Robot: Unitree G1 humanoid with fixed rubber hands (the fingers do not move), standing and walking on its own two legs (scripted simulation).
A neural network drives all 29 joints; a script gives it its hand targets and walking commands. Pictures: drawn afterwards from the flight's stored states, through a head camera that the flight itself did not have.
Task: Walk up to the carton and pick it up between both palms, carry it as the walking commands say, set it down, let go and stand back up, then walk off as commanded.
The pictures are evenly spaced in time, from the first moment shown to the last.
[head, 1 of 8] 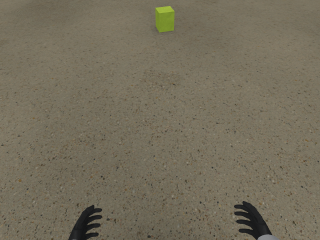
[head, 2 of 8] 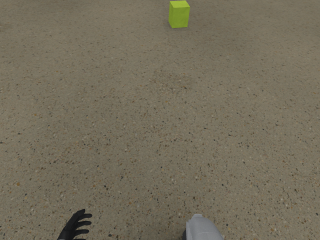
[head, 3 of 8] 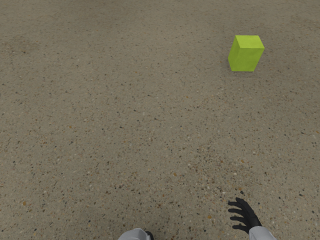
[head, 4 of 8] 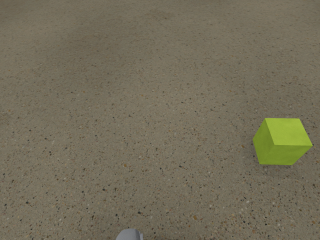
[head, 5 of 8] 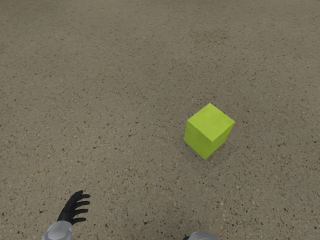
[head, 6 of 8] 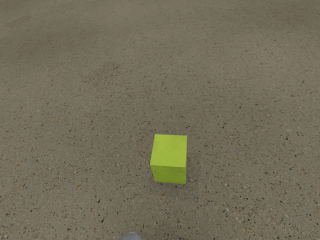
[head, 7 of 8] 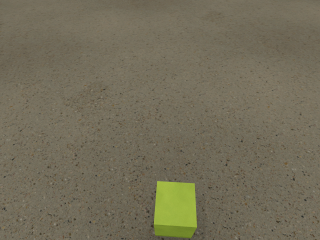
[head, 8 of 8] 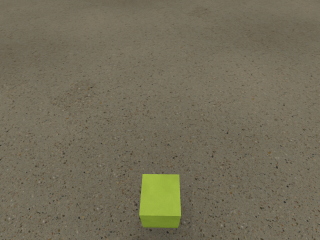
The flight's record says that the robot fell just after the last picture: no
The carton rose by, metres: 0.00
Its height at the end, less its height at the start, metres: +0.00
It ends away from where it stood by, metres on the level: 0.00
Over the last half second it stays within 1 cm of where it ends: yes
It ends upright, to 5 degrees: yes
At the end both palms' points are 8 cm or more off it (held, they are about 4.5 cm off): yes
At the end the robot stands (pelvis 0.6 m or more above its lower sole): yes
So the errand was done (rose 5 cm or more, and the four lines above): no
